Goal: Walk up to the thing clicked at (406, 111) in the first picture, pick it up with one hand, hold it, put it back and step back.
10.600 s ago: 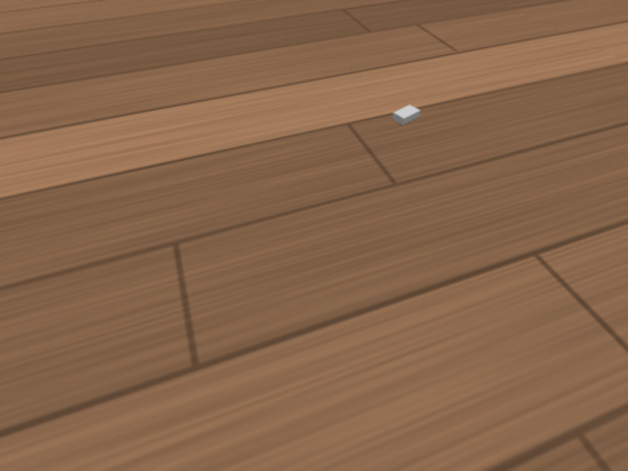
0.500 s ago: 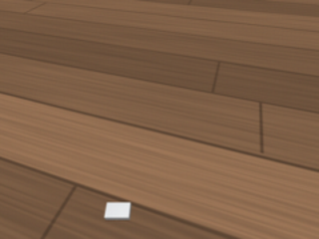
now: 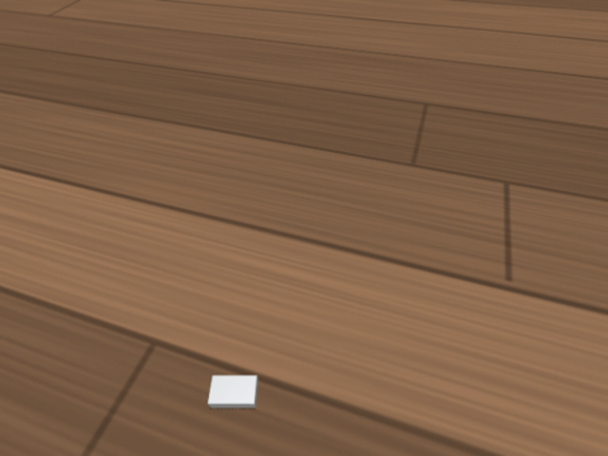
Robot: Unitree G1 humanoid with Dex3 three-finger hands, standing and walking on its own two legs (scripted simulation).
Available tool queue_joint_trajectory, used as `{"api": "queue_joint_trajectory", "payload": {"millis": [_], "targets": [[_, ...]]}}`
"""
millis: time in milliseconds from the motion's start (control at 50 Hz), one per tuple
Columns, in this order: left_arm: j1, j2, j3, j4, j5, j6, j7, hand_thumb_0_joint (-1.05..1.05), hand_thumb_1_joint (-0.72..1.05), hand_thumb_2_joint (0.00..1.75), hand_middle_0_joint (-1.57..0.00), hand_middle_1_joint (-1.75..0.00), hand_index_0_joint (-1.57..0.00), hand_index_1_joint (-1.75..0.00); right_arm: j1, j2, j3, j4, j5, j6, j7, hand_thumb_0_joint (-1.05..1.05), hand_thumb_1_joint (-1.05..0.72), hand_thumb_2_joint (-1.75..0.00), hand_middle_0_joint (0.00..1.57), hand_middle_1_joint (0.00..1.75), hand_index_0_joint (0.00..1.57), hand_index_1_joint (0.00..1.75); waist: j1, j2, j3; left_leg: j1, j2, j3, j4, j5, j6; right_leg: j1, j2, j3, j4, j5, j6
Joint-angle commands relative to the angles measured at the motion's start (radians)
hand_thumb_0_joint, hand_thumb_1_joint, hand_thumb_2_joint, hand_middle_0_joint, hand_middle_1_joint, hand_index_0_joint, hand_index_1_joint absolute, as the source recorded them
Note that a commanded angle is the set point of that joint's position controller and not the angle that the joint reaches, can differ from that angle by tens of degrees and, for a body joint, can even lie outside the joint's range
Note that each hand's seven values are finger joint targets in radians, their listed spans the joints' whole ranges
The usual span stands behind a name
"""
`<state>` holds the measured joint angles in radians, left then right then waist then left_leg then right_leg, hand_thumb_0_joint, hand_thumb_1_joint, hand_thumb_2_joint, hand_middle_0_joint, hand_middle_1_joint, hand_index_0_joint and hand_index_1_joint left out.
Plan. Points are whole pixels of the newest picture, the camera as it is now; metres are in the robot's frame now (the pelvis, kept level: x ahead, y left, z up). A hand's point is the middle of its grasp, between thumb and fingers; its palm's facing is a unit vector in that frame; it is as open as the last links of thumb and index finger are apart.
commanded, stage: walk up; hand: left
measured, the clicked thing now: (234, 391) +0.43 +0.28 -0.76
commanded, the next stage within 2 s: stand in 1.48 s
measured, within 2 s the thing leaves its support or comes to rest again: neither
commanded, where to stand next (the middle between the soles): +0.01 +0.04 m, yaw +1 degrees
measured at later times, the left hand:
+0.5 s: hand out of the picture +0.05 +0.31 -0.16, palm faces -0.05 -0.92 -0.39, open 7.4 cm
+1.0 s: hand out of the picture +0.07 +0.30 -0.15, palm faces -0.03 -0.93 -0.36, open 7.4 cm
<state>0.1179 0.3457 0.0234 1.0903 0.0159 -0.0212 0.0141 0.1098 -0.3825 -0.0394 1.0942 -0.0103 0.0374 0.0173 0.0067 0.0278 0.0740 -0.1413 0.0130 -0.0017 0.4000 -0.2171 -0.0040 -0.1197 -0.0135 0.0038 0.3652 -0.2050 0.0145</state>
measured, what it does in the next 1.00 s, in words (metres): steps on the spot: right foot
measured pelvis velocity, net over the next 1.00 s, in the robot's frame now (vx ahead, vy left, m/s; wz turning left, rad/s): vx -0.01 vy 0.05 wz -0.02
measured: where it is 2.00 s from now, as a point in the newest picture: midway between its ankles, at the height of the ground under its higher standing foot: outside the picture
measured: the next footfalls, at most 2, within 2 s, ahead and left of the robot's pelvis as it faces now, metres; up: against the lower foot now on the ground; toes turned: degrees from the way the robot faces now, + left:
right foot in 0.44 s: +0.01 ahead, -0.07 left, +0.00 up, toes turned +1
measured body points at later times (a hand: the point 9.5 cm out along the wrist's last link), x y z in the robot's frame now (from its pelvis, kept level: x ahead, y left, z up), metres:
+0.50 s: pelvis -0.02 +0.05 -0.01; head +0.02 +0.05 +0.44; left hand +0.06 +0.36 -0.13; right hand +0.06 -0.24 -0.14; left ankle +0.00 +0.12 -0.74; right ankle -0.03 -0.07 -0.75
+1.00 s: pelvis -0.01 +0.05 +0.00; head -0.01 +0.05 +0.45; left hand +0.08 +0.35 -0.13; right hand +0.08 -0.26 -0.12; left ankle +0.00 +0.12 -0.75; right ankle -0.03 -0.07 -0.75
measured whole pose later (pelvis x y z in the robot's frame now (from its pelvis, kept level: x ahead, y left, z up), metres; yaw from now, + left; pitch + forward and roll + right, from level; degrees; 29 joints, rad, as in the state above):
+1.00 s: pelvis -0.01 +0.05 +0.00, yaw -1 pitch -3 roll +0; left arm 0.11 0.35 0.01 1.11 0.02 -0.02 0.01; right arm 0.09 -0.36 -0.03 1.09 -0.01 0.00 0.01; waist 0.01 0.00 0.04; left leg -0.10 -0.06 0.05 0.29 -0.15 0.07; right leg -0.07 0.00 0.01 0.31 -0.19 0.00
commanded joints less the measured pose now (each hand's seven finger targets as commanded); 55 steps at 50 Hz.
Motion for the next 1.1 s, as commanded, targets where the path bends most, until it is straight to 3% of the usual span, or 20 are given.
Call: {"api": "queue_joint_trajectory", "payload": {"millis": [0,60,80,100,120,140,160,180,220,320,380,400,420,440,460,480,520,540,680,1080], "targets": [[-0.04,0.305,0.073,-0.089,0.005,-0.01,0.032,0.0,0.9,0.9,-0.2,-0.3,-0.2,-0.3,0.0,-0.186,-0.06,-0.106,-0.014,-0.001,0.001,0.0,-0.9,-0.9,0.2,0.3,0.2,0.3,-0.003,-0.155,-0.102,-0.006,0.029,-0.042,0.151,0.01,0.031,-0.036,-0.269,0.206,-0.035,0.274,-0.168],[-0.104,0.301,0.074,-0.136,0.013,-0.005,0.032,0.0,0.9,0.9,-0.2,-0.3,-0.2,-0.3,0.063,-0.174,-0.067,-0.12,-0.022,0.009,0.014,0.0,-0.9,-0.9,0.2,0.3,0.2,0.3,-0.033,-0.209,-0.06,0.0,0.008,-0.052,0.208,-0.175,0.041,-0.154,-0.304,0.216,-0.012,0.195,-0.203],[-0.114,0.29,0.071,-0.147,0.012,-0.001,0.03,0.0,0.9,0.9,-0.2,-0.3,-0.2,-0.3,0.075,-0.18,-0.07,-0.123,-0.023,0.008,0.018,0.0,-0.9,-0.9,0.2,0.3,0.2,0.3,-0.042,-0.193,-0.056,0.022,0.016,-0.062,0.167,-0.128,0.049,-0.187,-0.278,0.186,0.01,0.152,-0.183],[-0.129,0.277,0.066,-0.152,0.011,0.002,0.028,0.0,0.9,0.9,-0.2,-0.3,-0.2,-0.3,0.09,-0.196,-0.077,-0.125,-0.026,0.004,0.02,0.0,-0.9,-0.9,0.2,0.3,0.2,0.3,-0.054,-0.153,-0.043,0.023,0.044,-0.09,0.091,-0.008,0.059,-0.203,-0.223,0.142,0.065,0.101,-0.137],[-0.102,0.253,0.063,-0.151,0.0,0.008,0.027,0.0,0.9,0.9,-0.2,-0.3,-0.2,-0.3,0.08,-0.238,-0.087,-0.139,-0.033,-0.002,0.019,0.0,-0.9,-0.9,0.2,0.3,0.2,0.3,-0.045,-0.025,-0.03,-0.029,0.13,-0.209,-0.057,0.094,0.091,-0.186,-0.106,0.066,0.194,0.006,-0.078],[-0.078,0.217,0.051,-0.138,-0.012,0.018,0.028,0.0,0.9,0.9,-0.2,-0.3,-0.2,-0.3,0.02,-0.262,-0.092,-0.154,-0.027,-0.01,0.018,0.0,-0.9,-0.9,0.2,0.3,0.2,0.3,-0.024,0.088,-0.007,-0.081,0.21,-0.319,-0.154,0.098,0.146,-0.177,0.033,-0.001,0.3,-0.193,-0.045],[-0.044,0.231,0.061,-0.129,-0.013,0.026,0.035,0.0,0.9,0.9,-0.2,-0.3,-0.2,-0.3,0.023,-0.283,-0.1,-0.17,-0.036,-0.016,0.016,0.0,-0.9,-0.9,0.2,0.3,0.2,0.3,-0.033,0.141,-0.016,-0.093,0.261,-0.405,-0.189,0.073,0.197,-0.189,0.055,0.049,0.466,-0.389,-0.045],[-0.012,0.239,0.063,-0.126,-0.012,0.03,0.038,0.0,0.9,0.9,-0.2,-0.3,-0.2,-0.3,0.025,-0.279,-0.102,-0.181,-0.041,-0.02,0.01,0.0,-0.9,-0.9,0.2,0.3,0.2,0.3,-0.018,0.122,-0.01,-0.097,0.259,-0.39,-0.182,0.049,0.211,-0.212,0.044,0.11,0.554,-0.399,-0.054],[0.035,0.226,0.055,-0.123,-0.022,0.025,0.039,0.0,0.9,0.9,-0.2,-0.3,-0.2,-0.3,-0.018,-0.213,-0.085,-0.209,-0.038,-0.022,-0.001,0.0,-0.9,-0.9,0.2,0.3,0.2,0.3,0.008,0.106,-0.026,-0.009,0.217,-0.266,-0.118,0.222,0.207,-0.254,0.029,0.116,0.567,-0.371,-0.05],[0.027,0.219,0.047,-0.135,-0.005,0.005,0.025,0.0,0.9,0.9,-0.2,-0.3,-0.2,-0.3,0.031,-0.206,-0.077,-0.212,-0.02,-0.03,-0.009,0.0,-0.9,-0.9,0.2,0.3,0.2,0.3,-0.026,0.076,-0.11,0.124,0.227,-0.233,-0.047,0.373,0.188,-0.146,0.004,0.034,0.25,-0.265,-0.013],[0.067,0.195,0.041,-0.121,-0.001,0.0,0.026,0.0,0.9,0.9,-0.2,-0.3,-0.2,-0.3,0.007,-0.2,-0.069,-0.209,-0.001,-0.026,-0.015,0.0,-0.9,-0.9,0.2,0.3,0.2,0.3,0.003,0.069,-0.122,0.102,0.2,-0.178,0.011,0.422,0.135,-0.031,0.01,0.002,0.013,-0.07,-0.037],[0.068,0.206,0.043,-0.111,0.004,-0.006,0.028,0.0,0.9,0.9,-0.2,-0.3,-0.2,-0.3,0.002,-0.181,-0.06,-0.207,0.01,-0.025,-0.012,0.0,-0.9,-0.9,0.2,0.3,0.2,0.3,0.011,0.024,-0.125,0.037,0.183,-0.166,0.014,0.387,0.098,0.061,-0.016,0.042,-0.067,0.074,-0.046],[0.065,0.235,0.049,-0.116,0.012,-0.016,0.03,0.0,0.9,0.9,-0.2,-0.3,-0.2,-0.3,0.002,-0.153,-0.047,-0.212,0.02,-0.028,-0.01,0.0,-0.9,-0.9,0.2,0.3,0.2,0.3,0.011,-0.046,-0.152,-0.002,0.134,-0.134,0.04,0.307,0.057,0.131,-0.106,0.15,-0.079,0.203,-0.072],[0.02,0.266,0.045,-0.131,0.007,-0.021,0.028,0.0,0.9,0.9,-0.2,-0.3,-0.2,-0.3,-0.01,-0.15,-0.045,-0.211,0.018,-0.026,-0.008,0.0,-0.9,-0.9,0.2,0.3,0.2,0.3,0.001,-0.07,-0.124,-0.031,0.058,-0.101,0.03,0.146,0.012,0.068,-0.195,0.256,-0.078,0.177,-0.12],[-0.035,0.289,0.048,-0.139,0.005,-0.016,0.02,0.0,0.9,0.9,-0.2,-0.3,-0.2,-0.3,0.024,-0.152,-0.049,-0.185,0.013,-0.023,-0.012,0.0,-0.9,-0.9,0.2,0.3,0.2,0.3,-0.028,-0.09,-0.096,0.041,0.033,-0.08,0.007,-0.052,-0.001,-0.041,-0.239,0.26,-0.046,0.108,-0.161],[-0.054,0.267,0.038,-0.149,0.003,-0.015,0.015,0.0,0.9,0.9,-0.2,-0.3,-0.2,-0.3,0.039,-0.16,-0.05,-0.163,0.002,-0.027,-0.016,0.0,-0.9,-0.9,0.2,0.3,0.2,0.3,-0.039,-0.078,-0.098,0.085,0.059,-0.097,-0.043,-0.032,0.013,-0.069,-0.213,0.226,-0.027,0.087,-0.138],[-0.037,0.227,0.026,-0.125,-0.005,-0.012,0.011,0.0,0.9,0.9,-0.2,-0.3,-0.2,-0.3,-0.024,-0.181,-0.05,-0.151,-0.003,-0.042,-0.012,0.0,-0.9,-0.9,0.2,0.3,0.2,0.3,-0.01,-0.064,-0.06,0.078,0.101,-0.143,-0.104,0.067,0.051,-0.084,-0.114,0.13,-0.032,0.056,-0.066],[-0.024,0.219,0.023,-0.115,-0.005,-0.013,0.009,0.0,0.9,0.9,-0.2,-0.3,-0.2,-0.3,-0.025,-0.176,-0.044,-0.147,0.0,-0.048,-0.01,0.0,-0.9,-0.9,0.2,0.3,0.2,0.3,-0.005,-0.067,-0.058,0.063,0.118,-0.154,-0.119,0.09,0.06,-0.066,-0.096,0.112,-0.03,0.056,-0.054],[-0.015,0.218,0.022,-0.07,-0.005,-0.016,0.007,0.0,0.9,0.9,-0.2,-0.3,-0.2,-0.3,-0.036,-0.173,-0.034,-0.101,-0.002,-0.06,-0.013,0.0,-0.9,-0.9,0.2,0.3,0.2,0.3,-0.002,-0.013,-0.084,0.078,0.119,-0.137,-0.162,0.153,0.031,-0.005,-0.102,0.107,-0.061,0.113,-0.049],[-0.043,0.224,0.02,-0.032,0.003,-0.018,0.004,0.0,0.9,0.9,-0.2,-0.3,-0.2,-0.3,-0.057,-0.175,-0.029,-0.068,0.0,-0.061,-0.014,0.0,-0.9,-0.9,0.2,0.3,0.2,0.3,-0.002,-0.034,-0.119,0.095,0.115,-0.114,-0.159,0.154,0.05,0.022,-0.111,0.108,-0.098,0.138,-0.045]]}}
